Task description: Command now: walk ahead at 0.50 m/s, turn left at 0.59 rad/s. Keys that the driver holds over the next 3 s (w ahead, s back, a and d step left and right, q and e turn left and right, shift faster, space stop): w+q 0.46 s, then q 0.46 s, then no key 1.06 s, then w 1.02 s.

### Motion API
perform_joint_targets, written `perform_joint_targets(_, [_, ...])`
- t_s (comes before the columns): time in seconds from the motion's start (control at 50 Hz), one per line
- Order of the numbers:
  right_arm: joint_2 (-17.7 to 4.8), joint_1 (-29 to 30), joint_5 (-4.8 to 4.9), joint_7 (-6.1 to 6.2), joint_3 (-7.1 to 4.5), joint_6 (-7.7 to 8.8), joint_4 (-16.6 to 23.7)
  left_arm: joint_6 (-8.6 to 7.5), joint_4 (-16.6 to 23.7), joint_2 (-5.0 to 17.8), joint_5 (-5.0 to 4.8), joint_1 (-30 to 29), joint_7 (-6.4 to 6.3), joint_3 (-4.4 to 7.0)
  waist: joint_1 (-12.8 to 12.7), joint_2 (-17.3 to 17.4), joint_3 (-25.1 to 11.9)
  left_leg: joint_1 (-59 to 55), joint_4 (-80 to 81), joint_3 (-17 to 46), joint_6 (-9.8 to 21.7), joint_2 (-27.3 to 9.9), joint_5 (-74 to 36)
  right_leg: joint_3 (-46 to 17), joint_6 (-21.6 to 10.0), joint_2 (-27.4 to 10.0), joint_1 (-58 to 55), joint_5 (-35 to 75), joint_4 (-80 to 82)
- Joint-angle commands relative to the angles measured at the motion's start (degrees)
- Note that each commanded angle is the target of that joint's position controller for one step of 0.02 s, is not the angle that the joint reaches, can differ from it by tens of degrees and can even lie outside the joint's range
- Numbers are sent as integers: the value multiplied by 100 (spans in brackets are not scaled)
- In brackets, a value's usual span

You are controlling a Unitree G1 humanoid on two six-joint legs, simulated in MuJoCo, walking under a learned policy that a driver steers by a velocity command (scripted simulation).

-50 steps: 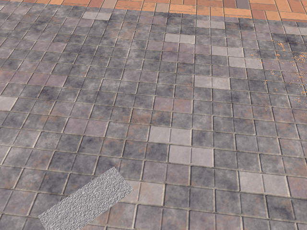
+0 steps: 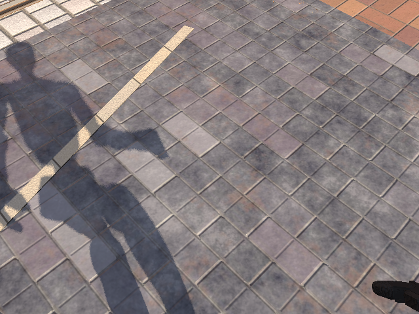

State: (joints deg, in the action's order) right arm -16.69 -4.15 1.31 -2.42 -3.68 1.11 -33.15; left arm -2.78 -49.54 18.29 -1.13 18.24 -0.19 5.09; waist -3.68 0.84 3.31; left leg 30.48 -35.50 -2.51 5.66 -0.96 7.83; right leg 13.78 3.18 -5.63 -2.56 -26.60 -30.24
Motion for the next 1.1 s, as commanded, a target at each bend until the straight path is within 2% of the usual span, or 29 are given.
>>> perform_joint_targets(0.02, [-1924,-1937,60,118,-598,20,37,-232,901,135,188,126,27,-153,643,1756,-2378,-5353,1484,4828,1884,-1790,1502,-1134,-145,789,4274,-784,-4803])
perform_joint_targets(0.04, [-1358,-1971,10,52,-444,113,99,-399,941,756,-35,-553,97,-22,1078,755,-2265,-5215,1955,4768,1575,-1777,1852,-1921,-262,480,4873,-450,-5054])
perform_joint_targets(0.06, [-1161,-1825,-45,49,-371,190,33,-484,1066,785,-160,-888,126,-26,1008,608,-1500,-4567,1946,3996,1364,-1599,1465,-1828,-384,289,5076,29,-4793])
perform_joint_targets(0.08, [-1034,-1480,-52,53,-322,230,43,-510,1019,668,-60,-890,82,-59,720,51,-1047,-3696,1923,3374,1207,-1364,731,-1846,-385,45,4768,454,-4278])
perform_joint_targets(0.1, [-870,-1152,-83,79,-270,240,89,-485,963,701,80,-838,46,-29,501,66,-854,-3037,1944,2881,1115,-1167,69,-1877,-344,-116,4349,686,-3785])
perform_joint_targets(0.12, [-813,-961,-144,109,-234,240,169,-421,932,713,112,-735,57,-12,335,209,-756,-2579,2052,2650,1089,-1032,-328,-1893,-310,-186,3993,832,-3609])
perform_joint_targets(0.2, [-911,-1036,-97,240,-258,278,54,-241,975,446,213,-968,43,-71,288,128,-513,-1822,2274,2036,1136,-782,-1091,-1717,19,-34,3794,1472,-2565])
perform_joint_targets(0.28, [-990,-1330,-44,333,-290,230,-133,-262,1178,224,173,-1845,97,-180,613,278,-274,-1554,2211,1709,801,-448,-445,-1694,122,290,3440,2914,-832])
perform_joint_targets(0.36, [-990,-1655,10,341,-310,188,-339,-340,1344,380,78,-2248,182,-141,755,378,-206,-1768,1861,2136,669,-604,70,-1828,22,471,3089,3088,-93])
perform_joint_targets(0.42, [-938,-1640,2,364,-315,129,-381,-407,1323,572,56,-2003,212,-40,583,621,-261,-2121,1336,2598,550,-736,28,-1859,-184,518,2732,2351,126])
perform_joint_targets(0.46, [-655,-1569,-24,353,-221,102,-339,-461,1110,759,106,-1102,163,96,125,631,-700,-1933,432,2441,271,-352,-307,-1782,-481,421,1384,2226,406])
perform_joint_targets(0.48, [-325,-1604,-115,349,-98,104,-219,-478,1071,1093,227,-340,112,186,-166,-14,-1457,-1295,-1230,1949,-14,75,331,-2702,-841,-571,-1,2390,310])
perform_joint_targets(0.5, [-89,-2406,52,369,-25,140,-48,-394,923,1533,331,11,121,278,242,-1993,-2098,669,-3111,1248,-468,844,2835,-5364,-1855,-1868,-1606,2098,853])
perform_joint_targets(0.52, [-739,-2425,77,406,-140,128,-198,-362,1018,985,176,-133,151,169,167,-1463,-1872,1244,-3901,1453,-621,403,2778,-5751,-1864,-1960,-1461,1789,997])
perform_joint_targets(0.54, [-1049,-1830,34,414,-242,68,-159,-311,1123,607,167,-419,114,59,45,-921,-1285,1298,-4096,1366,-719,237,2362,-4651,-1659,-1722,-845,2550,930])
perform_joint_targets(0.58, [-1044,-1327,-83,442,-309,-44,-34,-206,1128,359,203,-889,85,-34,228,-472,-739,915,-3797,1071,-841,-77,1936,-3145,-1470,-1243,324,4417,871])
perform_joint_targets(0.64, [-559,-1402,7,415,-228,-206,27,-193,951,430,217,-1029,40,-16,430,-847,-561,431,-3076,707,-879,-223,1679,-2150,-1463,-913,1036,4962,1237])
perform_joint_targets(0.7, [-410,-1133,-33,384,-164,-262,177,-116,828,692,169,-1084,-43,78,399,-743,-729,459,-2306,602,-930,-313,1046,-1771,-1639,-1105,840,5221,1425])
perform_joint_targets(0.78, [-407,-734,-41,237,-155,-255,276,31,759,769,96,-1261,-100,91,298,-694,-748,-105,-1173,352,-811,-313,54,-1052,-1472,-984,867,4670,1495])
perform_joint_targets(0.86, [-530,-320,-41,93,-219,-307,486,122,649,974,-24,-1124,-43,156,187,-703,-559,-353,-360,128,-589,-217,274,-881,-1328,-1113,616,4289,1188])
perform_joint_targets(0.92, [-675,-610,-57,56,-333,-329,483,175,637,1004,-154,-1190,-33,178,453,-624,-652,-1085,709,-97,-263,57,68,-650,-1015,-1013,554,4579,217])
perform_joint_targets(0.94, [-928,-1034,-103,130,-440,-308,374,163,540,847,-127,-905,-12,134,611,-234,-920,-2063,1231,107,-24,137,-940,-447,-717,-664,977,4340,-696])
perform_joint_targets(0.96, [-1581,-1454,-167,281,-585,-296,408,133,724,542,157,-887,14,4,678,1064,-1397,-3500,1080,1840,533,-1189,-3756,-231,-271,-165,2413,2005,-2390])
perform_joint_targets(0.98, [-1716,-1195,-284,278,-520,-242,566,128,869,373,278,-735,41,-113,473,1660,-2001,-3968,1122,3493,1800,-2358,-4100,-899,-1,572,3690,-1435,-3772])
perform_joint_targets(1.0, [-1170,-1157,-215,224,-371,-171,536,188,731,751,146,-1041,62,7,766,633,-2015,-3607,1212,2896,1625,-2099,-3717,-1577,21,317,3729,-1239,-4169])
perform_joint_targets(1.02, [-1002,-919,-185,215,-291,-107,457,233,776,721,11,-1153,53,3,613,545,-1582,-3214,1216,2267,1280,-1761,-3219,-1591,-40,195,3809,-868,-4066])
perform_joint_targets(1.04, [-897,-665,-129,221,-265,-93,402,270,681,623,33,-1115,-5,-10,480,280,-1327,-2863,1312,1945,957,-1423,-2481,-1602,-34,97,3791,-517,-3711])
perform_joint_targets(1.06, [-876,-435,-103,242,-243,-108,387,316,664,683,96,-1123,-59,12,389,385,-1117,-2417,1429,1755,825,-1274,-2133,-1580,27,71,3586,-187,-3431])
perform_joint_targets(1.1, [-856,-167,-211,282,-209,-115,371,390,561,599,98,-849,-80,1,183,638,-1083,-1756,1580,1431,827,-1049,-2111,-1440,152,222,2931,218,-3237])
